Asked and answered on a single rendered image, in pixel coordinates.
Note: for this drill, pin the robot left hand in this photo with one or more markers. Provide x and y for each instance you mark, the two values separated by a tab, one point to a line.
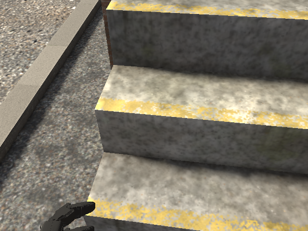
68	213

